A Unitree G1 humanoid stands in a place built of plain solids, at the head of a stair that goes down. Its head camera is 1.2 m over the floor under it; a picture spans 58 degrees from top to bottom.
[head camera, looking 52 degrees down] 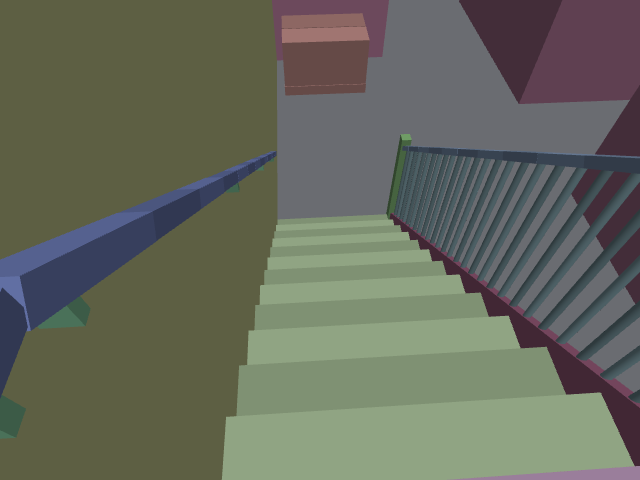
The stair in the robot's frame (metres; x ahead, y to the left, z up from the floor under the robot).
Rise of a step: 0.20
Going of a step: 0.24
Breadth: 1.20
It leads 4 degrees to the left of straight ahead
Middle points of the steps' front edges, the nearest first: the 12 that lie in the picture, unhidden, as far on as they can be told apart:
0.43 -0.31 -0.20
0.68 -0.29 -0.39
0.92 -0.27 -0.59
1.16 -0.26 -0.79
1.40 -0.24 -0.98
1.65 -0.23 -1.18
1.89 -0.21 -1.38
2.13 -0.20 -1.58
2.38 -0.18 -1.77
2.62 -0.17 -1.97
2.86 -0.15 -2.17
3.10 -0.14 -2.36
